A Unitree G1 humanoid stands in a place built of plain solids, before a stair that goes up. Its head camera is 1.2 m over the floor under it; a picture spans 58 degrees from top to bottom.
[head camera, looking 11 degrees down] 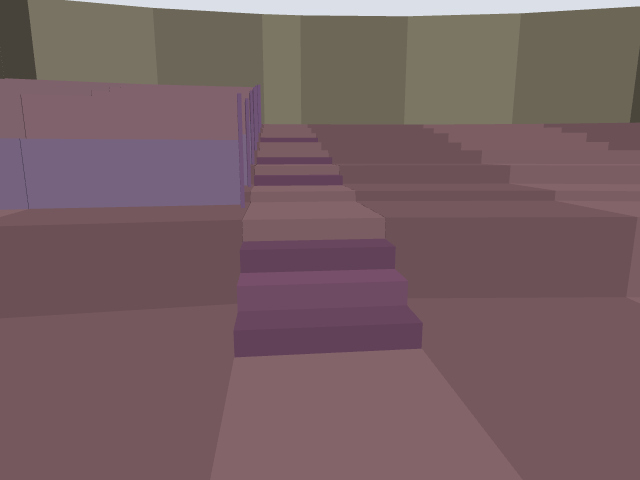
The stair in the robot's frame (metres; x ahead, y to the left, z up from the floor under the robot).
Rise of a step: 0.17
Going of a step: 0.33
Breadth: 1.17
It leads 6 degrees to the left of straight ahead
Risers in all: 4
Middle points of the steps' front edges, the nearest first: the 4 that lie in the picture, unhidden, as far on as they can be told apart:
2.50 -0.06 0.17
2.83 -0.03 0.35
3.16 0.01 0.52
3.48 0.04 0.70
